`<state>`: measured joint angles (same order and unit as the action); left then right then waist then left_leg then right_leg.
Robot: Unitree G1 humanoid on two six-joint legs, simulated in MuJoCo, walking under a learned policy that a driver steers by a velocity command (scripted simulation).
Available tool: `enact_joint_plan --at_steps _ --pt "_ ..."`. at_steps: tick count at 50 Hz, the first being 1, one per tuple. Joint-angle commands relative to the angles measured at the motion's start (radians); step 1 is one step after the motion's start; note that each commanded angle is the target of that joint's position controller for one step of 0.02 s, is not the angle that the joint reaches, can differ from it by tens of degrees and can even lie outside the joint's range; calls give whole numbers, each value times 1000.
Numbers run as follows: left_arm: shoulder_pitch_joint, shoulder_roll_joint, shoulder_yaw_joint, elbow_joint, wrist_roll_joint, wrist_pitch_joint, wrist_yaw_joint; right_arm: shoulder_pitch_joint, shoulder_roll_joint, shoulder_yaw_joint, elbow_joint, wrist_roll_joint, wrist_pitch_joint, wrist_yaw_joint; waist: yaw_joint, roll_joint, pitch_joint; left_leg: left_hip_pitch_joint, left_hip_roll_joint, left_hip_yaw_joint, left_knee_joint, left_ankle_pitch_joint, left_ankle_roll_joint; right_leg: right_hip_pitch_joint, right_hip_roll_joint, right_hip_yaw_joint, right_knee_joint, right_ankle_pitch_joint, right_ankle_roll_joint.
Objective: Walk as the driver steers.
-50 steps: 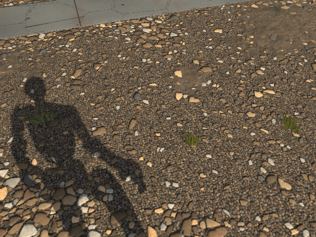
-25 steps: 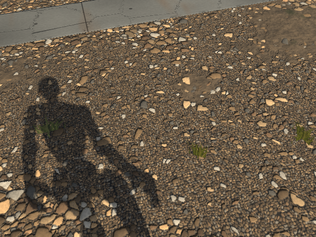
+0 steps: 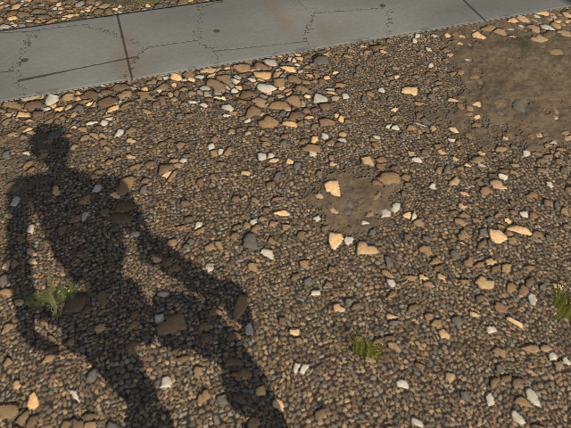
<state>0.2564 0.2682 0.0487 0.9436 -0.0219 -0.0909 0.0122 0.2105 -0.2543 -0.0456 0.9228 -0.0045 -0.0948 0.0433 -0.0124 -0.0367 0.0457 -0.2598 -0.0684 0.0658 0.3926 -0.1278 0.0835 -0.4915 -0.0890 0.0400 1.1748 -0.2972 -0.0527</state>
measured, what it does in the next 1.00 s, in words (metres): walks ahead, turning left: right foot, then left foot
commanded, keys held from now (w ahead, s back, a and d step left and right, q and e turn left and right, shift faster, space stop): w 0.02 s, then w+q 0.98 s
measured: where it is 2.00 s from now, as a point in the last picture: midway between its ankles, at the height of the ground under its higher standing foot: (140, 271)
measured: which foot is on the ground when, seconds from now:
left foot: down 0.00-0.36, up 0.38-0.84, down 0.86-1.00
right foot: up 0.00-0.34, down 0.36-0.88, up 0.90-1.00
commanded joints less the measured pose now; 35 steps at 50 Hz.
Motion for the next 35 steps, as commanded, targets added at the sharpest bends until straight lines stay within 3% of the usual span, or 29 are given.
enact_joint_plan --at_steps 1,3,5,8,12,15,16,17,18,19,20,21,22,23,24,26,29,35 --pt "82 57 19 -34 10 18 11 -47 -110 -18 -49 -1 -28 -6 50 107 -12 -37 269 -270 -310 -81 163 -62 -77 35 -58 85 18" --pt "-26 74 25 -79 26 15 16 11 -140 -24 -32 3 -25 -23 24 75 19 -7 270 -278 -325 -57 175 -155 -83 33 -185 187 48" --pt "-104 69 25 -108 30 4 13 58 -152 -27 -24 7 -16 -38 3 65 23 39 258 -264 -318 -17 162 -191 -67 30 -329 298 68" --pt "-219 49 16 -140 21 -10 1 121 -167 -31 -13 18 -5 -52 -37 68 22 64 232 -226 -291 25 133 -138 -17 5 -528 410 87" --pt "-334 51 7 -181 7 -25 -22 198 -165 -34 5 30 14 -58 -72 82 30 143 251 -263 -214 18 127 -96 23 8 -661 386 94" --pt "-316 100 18 -192 1 -40 -32 195 -182 -47 -3 30 29 -65 -37 119 8 199 286 -326 -127 51 104 -6 39 23 -726 289 73" --pt "-266 119 26 -183 0 -44 -31 183 -185 -50 -9 29 34 -65 -5 135 -16 199 283 -335 -77 105 94 70 47 10 -742 246 58" --pt "-148 156 45 -152 3 -49 -25 173 -166 -43 -19 26 36 -64 53 128 -85 173 234 -311 45 196 69 237 53 -1 -767 222 27" --pt "28 215 64 -125 21 -54 -16 151 -111 -24 -50 12 34 -59 129 74 -239 42 165 -264 308 129 36 518 -72 107 -718 207 -38" --pt "147 313 92 -101 31 -40 -11 255 -8 4 -85 19 16 -54 104 -188 -403 -339 6 -127 670 -237 -43 914 -320 494 -756 87 -180" --pt "144 227 69 -102 28 -34 -15 254 -68 -5 -86 40 6 -55 107 -243 -425 -479 38 -198 846 -461 -46 911 -361 684 -852 -42 -209" --pt "72 147 46 -121 25 -33 -15 185 -157 -30 -97 56 6 -57 107 -144 -273 -534 91 -216 900 -389 -37 782 -319 529 -868 -55 -158" --pt "8 115 35 -131 26 -30 -15 138 -156 -35 -105 53 11 -60 86 -79 -187 -515 137 -187 891 -303 -40 649 -275 386 -887 18 -126" --pt "-42 87 27 -129 25 -27 -18 111 -142 -38 -113 43 17 -61 64 -55 -114 -489 162 -180 842 -242 -46 534 -233 291 -926 85 -114" --pt "-71 73 22 -126 31 -29 -17 112 -124 -44 -118 38 28 -58 37 -79 -77 -446 191 -182 803 -198 -49 456 -204 214 -961 125 -102" --pt "-87 82 28 -115 33 -33 -18 112 -78 -38 -134 40 50 -50 15 -78 -44 -405 208 -161 774 -157 -58 375 -185 115 -1013 202 -112" --pt "-76 115 43 -97 33 -39 -11 61 -67 -37 -178 31 65 -46 9 -36 -18 -449 215 -163 673 -68 -75 369 -192 11 -1044 320 -134" --pt "-30 168 59 -83 21 -19 4 -126 -51 -23 -254 26 56 -7 67 -9 24 -406 190 -73 351 149 -61 425 -176 -164 -1051 353 -106"
Keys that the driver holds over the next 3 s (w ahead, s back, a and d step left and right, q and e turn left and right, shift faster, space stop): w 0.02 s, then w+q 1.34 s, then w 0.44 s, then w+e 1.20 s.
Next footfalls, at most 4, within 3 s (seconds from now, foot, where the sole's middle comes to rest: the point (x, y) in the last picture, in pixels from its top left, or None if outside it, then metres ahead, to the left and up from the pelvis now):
0.36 right None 0.38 -0.15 -0.78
0.86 left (208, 395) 0.57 0.19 -0.78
1.36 right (216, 272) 0.92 0.20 -0.78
1.86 left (80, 281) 0.89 0.56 -0.78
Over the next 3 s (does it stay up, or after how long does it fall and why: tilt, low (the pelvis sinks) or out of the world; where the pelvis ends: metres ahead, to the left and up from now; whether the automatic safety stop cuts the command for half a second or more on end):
stays up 1.36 0.76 -0.01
